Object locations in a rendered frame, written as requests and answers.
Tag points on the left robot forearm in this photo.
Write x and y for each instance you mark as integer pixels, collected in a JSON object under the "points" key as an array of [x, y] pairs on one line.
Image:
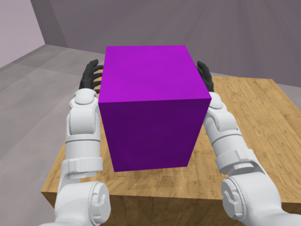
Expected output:
{"points": [[82, 138]]}

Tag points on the robot right upper arm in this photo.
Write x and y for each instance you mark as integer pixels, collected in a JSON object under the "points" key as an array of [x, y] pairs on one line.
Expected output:
{"points": [[253, 199]]}

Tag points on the pedestal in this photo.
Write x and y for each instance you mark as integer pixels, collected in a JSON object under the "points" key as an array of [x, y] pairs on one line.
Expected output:
{"points": [[191, 196]]}

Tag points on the robot right hand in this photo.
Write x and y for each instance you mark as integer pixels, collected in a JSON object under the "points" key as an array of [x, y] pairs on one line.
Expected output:
{"points": [[206, 76]]}

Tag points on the right robot forearm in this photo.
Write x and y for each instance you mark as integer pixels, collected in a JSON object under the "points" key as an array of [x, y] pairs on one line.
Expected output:
{"points": [[232, 153]]}

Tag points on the robot left upper arm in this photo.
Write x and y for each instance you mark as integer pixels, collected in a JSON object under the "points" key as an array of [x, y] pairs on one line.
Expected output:
{"points": [[82, 204]]}

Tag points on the robot left hand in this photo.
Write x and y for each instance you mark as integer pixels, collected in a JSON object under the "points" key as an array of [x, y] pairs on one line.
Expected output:
{"points": [[89, 76]]}

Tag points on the carton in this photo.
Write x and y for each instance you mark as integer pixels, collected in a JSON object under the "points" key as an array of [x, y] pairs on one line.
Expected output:
{"points": [[152, 102]]}

